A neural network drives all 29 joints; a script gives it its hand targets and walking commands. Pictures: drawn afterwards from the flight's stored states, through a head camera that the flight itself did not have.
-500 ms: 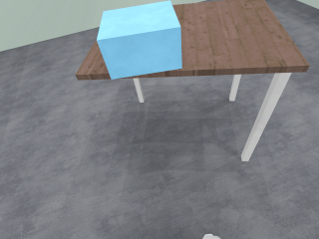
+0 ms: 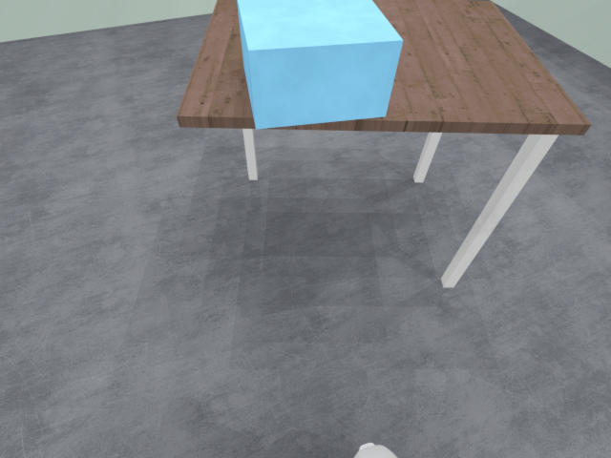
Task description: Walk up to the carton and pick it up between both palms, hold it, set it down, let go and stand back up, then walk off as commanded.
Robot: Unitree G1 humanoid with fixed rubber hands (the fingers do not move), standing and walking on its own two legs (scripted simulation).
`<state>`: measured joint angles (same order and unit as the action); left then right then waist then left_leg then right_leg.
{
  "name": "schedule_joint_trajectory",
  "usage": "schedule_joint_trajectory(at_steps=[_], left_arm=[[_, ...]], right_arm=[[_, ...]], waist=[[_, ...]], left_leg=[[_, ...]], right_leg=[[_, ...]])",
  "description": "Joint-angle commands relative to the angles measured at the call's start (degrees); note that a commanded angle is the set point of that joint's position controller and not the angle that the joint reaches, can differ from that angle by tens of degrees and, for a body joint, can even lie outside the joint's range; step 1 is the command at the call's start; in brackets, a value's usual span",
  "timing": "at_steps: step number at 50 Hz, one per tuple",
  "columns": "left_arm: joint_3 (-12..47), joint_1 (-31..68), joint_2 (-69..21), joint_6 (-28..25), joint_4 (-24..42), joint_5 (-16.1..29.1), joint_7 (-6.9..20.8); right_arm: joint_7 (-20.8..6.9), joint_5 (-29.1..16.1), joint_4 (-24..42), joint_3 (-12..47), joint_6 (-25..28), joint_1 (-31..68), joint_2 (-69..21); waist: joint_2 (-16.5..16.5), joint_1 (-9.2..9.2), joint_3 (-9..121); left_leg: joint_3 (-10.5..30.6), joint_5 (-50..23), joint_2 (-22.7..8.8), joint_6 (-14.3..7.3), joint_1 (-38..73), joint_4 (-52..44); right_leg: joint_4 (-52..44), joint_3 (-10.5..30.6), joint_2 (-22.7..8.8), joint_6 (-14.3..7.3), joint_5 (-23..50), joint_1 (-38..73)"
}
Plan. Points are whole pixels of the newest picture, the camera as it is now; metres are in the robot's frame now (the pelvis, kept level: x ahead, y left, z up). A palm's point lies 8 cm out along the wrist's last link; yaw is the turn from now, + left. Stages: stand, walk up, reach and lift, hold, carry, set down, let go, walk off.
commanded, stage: walk off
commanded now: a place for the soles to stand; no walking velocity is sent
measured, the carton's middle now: (311, 56) +0.87 -0.03 +0.08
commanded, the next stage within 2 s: none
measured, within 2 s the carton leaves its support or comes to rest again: neither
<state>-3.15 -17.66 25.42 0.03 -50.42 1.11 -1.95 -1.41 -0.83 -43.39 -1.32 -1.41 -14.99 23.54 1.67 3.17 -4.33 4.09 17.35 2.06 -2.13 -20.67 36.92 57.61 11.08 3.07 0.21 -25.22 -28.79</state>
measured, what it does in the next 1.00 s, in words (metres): steps to the right: right foot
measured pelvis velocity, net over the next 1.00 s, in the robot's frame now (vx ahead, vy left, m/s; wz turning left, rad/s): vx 0.08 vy -0.08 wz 0.03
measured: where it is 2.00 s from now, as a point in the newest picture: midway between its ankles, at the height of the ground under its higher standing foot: outside the picture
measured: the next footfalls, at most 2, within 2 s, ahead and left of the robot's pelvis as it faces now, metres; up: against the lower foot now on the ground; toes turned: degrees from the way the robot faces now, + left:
right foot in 0.40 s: +0.05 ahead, -0.14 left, +0.00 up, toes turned +2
left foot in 1.06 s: +0.17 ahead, +0.05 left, +0.00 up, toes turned -3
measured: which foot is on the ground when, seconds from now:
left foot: down 0.00-0.42, up 0.44-1.00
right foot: up 0.00-0.38, down 0.40-1.00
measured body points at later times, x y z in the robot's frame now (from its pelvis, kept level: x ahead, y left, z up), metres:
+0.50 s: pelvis +0.00 -0.07 +0.00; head +0.00 -0.10 +0.45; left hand +0.08 +0.25 -0.09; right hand +0.10 -0.39 -0.11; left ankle +0.01 +0.08 -0.70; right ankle +0.01 -0.14 -0.73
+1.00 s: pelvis +0.08 -0.08 +0.00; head +0.12 -0.09 +0.45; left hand +0.09 +0.24 -0.11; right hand +0.20 -0.39 -0.11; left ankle +0.10 +0.05 -0.71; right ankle +0.01 -0.14 -0.73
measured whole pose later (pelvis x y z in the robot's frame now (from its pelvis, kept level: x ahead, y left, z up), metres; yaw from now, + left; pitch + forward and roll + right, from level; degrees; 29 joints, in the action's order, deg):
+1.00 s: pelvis +0.08 -0.08 +0.00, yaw +1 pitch +0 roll +2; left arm -3.2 -15.8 20.8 0.0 -50.5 1.1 1.7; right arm 1.4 -0.8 -45.6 -1.3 1.4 -15.1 23.8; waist 0.2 -4.9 -4.9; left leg 3.8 19.2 3.2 0.4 -21.2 39.4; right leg 29.6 -0.4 3.5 -5.4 -21.6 -7.9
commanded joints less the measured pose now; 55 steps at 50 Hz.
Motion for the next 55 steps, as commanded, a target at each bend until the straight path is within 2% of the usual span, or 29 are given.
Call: schedule_joint_trajectory(at_steps=[1,4,7,10,11,13,14,15,17,18,19,20,21,23,25,27,29,36,40,44,46,48,49,50,51,52,53,54,55], left_arm=[[-3.2,3.9,8.0,-0.6,2.3,-1.4,0.9],[-3.1,3.8,7.8,-0.7,2.7,-1.8,1.3],[-3.2,2.9,7.9,-0.7,2.2,-2.1,1.8],[-3.6,3.5,8.3,-0.1,2.4,-2.6,2.6],[-3.6,4.1,8.3,0.0,2.4,-2.7,2.8],[-3.8,4.4,8.8,0.1,2.3,-3.0,3.4],[-3.7,3.8,8.9,0.0,2.2,-3.0,3.7],[-3.7,2.9,8.7,-0.3,1.9,-3.1,4.0],[-4.0,0.9,8.9,-1.0,1.0,-3.2,4.2],[-4.5,-0.2,10.2,-1.3,0.8,-3.5,3.9],[-5.2,-1.5,12.7,-1.6,1.2,-4.1,3.7],[-5.1,1.2,13.9,-1.8,2.6,-3.9,3.4],[-4.8,2.8,13.9,-1.9,3.1,-4.0,3.4],[-4.1,4.6,12.2,-2.1,3.5,-3.4,3.2],[-4.4,5.0,10.7,-2.4,4.0,-3.1,3.1],[-4.4,2.9,9.8,-2.4,4.6,-3.0,3.1],[-4.4,1.6,9.4,-2.2,5.0,-2.9,3.1],[-4.5,-1.4,8.9,-1.7,5.0,-2.8,2.8],[-4.4,-2.1,8.7,-1.1,4.8,-2.9,2.6],[-4.0,-1.5,8.6,-0.7,4.6,-3.0,2.4],[-3.2,0.5,7.5,-0.5,4.1,-2.6,2.1],[-2.6,3.1,7.2,-0.1,4.2,-2.1,2.0],[-2.3,5.0,7.3,0.0,4.6,-1.8,2.0],[-2.1,3.9,6.6,0.0,4.1,-1.5,1.9],[-1.9,2.1,5.3,0.1,4.2,-1.1,1.8],[-1.9,1.2,4.4,0.5,4.1,-0.9,1.6],[-2.3,2.1,6.4,0.7,3.7,-1.1,1.5],[-2.0,2.8,6.8,1.1,3.3,-1.2,1.5],[-1.9,2.6,6.4,1.2,3.0,-1.6,1.7]], right_arm=[[2.9,2.8,-2.4,-7.1,4.3,-7.7,12.2],[3.3,2.5,-2.9,-7.1,4.8,-8.0,12.8],[3.6,2.4,-3.1,-6.7,5.1,-6.8,13.3],[4.0,2.3,-3.0,-6.5,5.5,-6.3,14.7],[4.1,2.4,-3.0,-6.4,5.6,-6.3,15.0],[4.2,2.5,-2.4,-6.5,5.6,-3.9,16.4],[4.1,2.5,-1.9,-6.4,5.5,-1.9,17.0],[3.9,2.6,-1.7,-6.2,5.4,-0.1,17.3],[3.7,2.5,-1.5,-5.5,5.3,2.5,16.1],[3.6,2.5,-1.6,-5.0,5.1,2.5,14.7],[3.6,2.0,-1.3,-4.4,5.2,2.2,12.3],[3.7,1.3,-1.6,-3.9,4.9,0.0,11.0],[3.7,1.0,-2.3,-4.0,4.8,-0.6,11.8],[3.4,0.6,-3.7,-4.6,4.5,-1.8,13.9],[3.2,0.9,-4.3,-4.8,4.4,-4.1,13.5],[3.3,1.2,-3.5,-4.8,4.5,-3.6,12.8],[3.6,1.5,-2.9,-4.8,4.5,-2.4,12.4],[3.8,1.8,-1.3,-4.8,4.2,0.6,11.0],[4.0,1.8,-0.6,-4.6,4.4,2.1,10.1],[4.1,1.8,-0.2,-4.3,4.9,3.4,9.0],[4.1,1.9,-0.6,-3.9,5.0,3.8,7.7],[4.3,2.0,-1.5,-4.0,5.3,1.9,7.3],[4.5,2.2,-2.0,-4.5,5.7,-1.1,8.2],[4.8,2.5,-2.5,-5.2,6.0,-3.3,10.0],[5.4,2.5,-2.0,-5.7,5.9,-4.0,11.8],[5.6,2.5,-1.9,-5.6,5.7,-3.2,13.0],[5.6,1.8,-1.8,-5.0,5.5,-3.2,13.3],[5.3,1.7,-1.9,-4.9,5.7,-1.6,13.3],[5.2,2.0,-1.2,-4.6,5.6,0.0,13.1]], waist=[[4.8,1.22,11.5],[5.7,0.57,10.1],[5.8,-0.97,7.8],[3.0,-1.38,6.0],[2.5,-1.22,5.6],[1.0,-1.76,4.6],[0.9,-2.29,3.3],[0.9,-3.09,2.7],[-1.4,-5.26,3.5],[-6.1,-6.07,4.2],[-13.6,-7.21,4.0],[-13.9,-6.18,0.2],[-11.6,-5.89,-1.1],[-9.7,-5.0,-4.7],[-11.1,-4.43,-3.5],[-10.9,-5.51,-0.8],[-10.7,-6.33,0.4],[-11.5,-8.33,1.2],[-11.6,-8.96,1.2],[-11.7,-8.78,1.0],[-10.5,-7.73,1.3],[-8.3,-5.2,2.9],[-6.8,-2.48,5.2],[-3.2,-1.12,10.7],[1.0,-1.18,15.0],[3.9,-2.44,15.1],[-1.7,-2.5,13.1],[-0.9,-2.43,9.3],[0.0,-3.1,6.1]], left_leg=[[14.5,-25.7,-11.4,5.1,30.6,-11.9],[15.1,-33.4,-12.3,6.1,29.5,-12.1],[16.3,-32.9,-13.8,4.0,25.1,-13.0],[19.3,-19.0,-15.6,0.3,20.0,-15.3],[20.7,-12.8,-16.2,-1.9,17.9,-15.7],[21.9,6.3,-16.8,-5.7,11.2,-18.6],[20.6,15.1,-16.1,-6.8,6.9,-20.0],[18.7,20.4,-15.3,-7.2,3.0,-20.0],[10.1,18.2,-10.9,-4.2,-3.5,-15.6],[4.8,13.7,-6.1,-2.1,-6.1,-7.1],[0.2,10.9,0.8,0.7,-10.4,6.4],[0.4,11.7,4.5,2.3,-14.0,12.3],[2.4,10.7,3.7,2.6,-13.4,14.4],[4.8,6.7,1.6,1.8,-11.0,15.7],[3.8,3.1,1.9,2.5,-11.4,17.9],[3.5,1.7,2.1,3.2,-12.3,18.7],[2.8,1.7,2.6,3.4,-12.1,20.1],[2.1,2.4,2.7,3.2,-14.2,15.0],[1.0,4.0,2.2,2.9,-13.3,10.8],[-0.7,4.5,1.4,2.3,-10.9,4.0],[-2.0,2.2,0.8,2.2,-7.1,-3.0],[-4.1,-5.4,0.8,1.2,0.5,-12.2],[-1.7,-12.2,-0.9,-0.6,8.8,-17.0],[6.1,-26.7,-5.4,-2.9,19.4,-14.5],[17.6,-44.7,-15.5,-7.8,26.5,-8.8],[27.0,-48.4,-24.2,-13.0,26.3,-8.6],[25.8,-35.9,-24.5,-14.2,20.6,-10.8],[25.1,-29.9,-23.9,-14.3,12.4,-12.9],[23.6,-27.6,-22.7,-13.2,9.0,-13.0]], right_leg=[[-13.3,-4.0,-1.1,-0.2,7.2,-4.1],[-16.6,-5.7,-1.4,-1.1,6.4,-1.2],[-18.2,-7.5,-2.4,-2.1,4.9,1.1],[-16.5,-6.5,-2.8,-2.7,2.1,1.5],[-15.8,-5.7,-3.2,-2.6,1.2,1.5],[-15.6,-5.4,-3.9,-2.7,-1.1,4.1],[-16.5,-5.7,-4.0,-2.8,-1.6,6.3],[-19.2,-6.5,-4.0,-3.0,-0.3,9.6],[-27.3,-6.2,-4.1,-4.2,3.5,19.0],[-34.5,0.1,-6.6,-5.8,-1.5,22.1],[-41.4,13.0,-12.6,-8.5,-6.0,23.6],[-46.0,19.3,-15.9,-8.7,-7.6,20.5],[-48.3,22.0,-17.8,-8.3,-10.7,17.5],[-48.5,17.9,-16.0,-6.3,-10.6,13.2],[-46.3,12.2,-13.2,-5.0,-1.3,17.9],[-43.4,9.2,-11.9,-4.3,9.9,23.5],[-42.2,8.0,-11.8,-5.4,14.0,24.5],[-39.7,6.4,-11.9,-4.4,21.9,31.1],[-37.3,5.2,-12.3,-5.4,29.1,32.8],[-33.9,3.6,-12.6,-6.3,38.6,33.1],[-30.4,1.0,-11.8,-5.5,49.1,32.1],[-25.6,-2.6,-9.9,-4.1,51.5,29.1],[-20.0,-3.6,-9.2,-3.2,51.0,24.1],[-14.2,-3.4,-7.5,-1.4,42.6,18.0],[-8.5,-4.4,-3.8,0.6,20.0,10.6],[-4.1,-3.9,0.1,1.4,-6.7,6.0],[-2.7,-1.2,-1.2,-0.5,-9.7,7.6],[-2.4,-1.0,-1.6,-1.3,-9.7,9.9],[-2.8,-0.5,-2.0,-1.6,-9.2,9.6]])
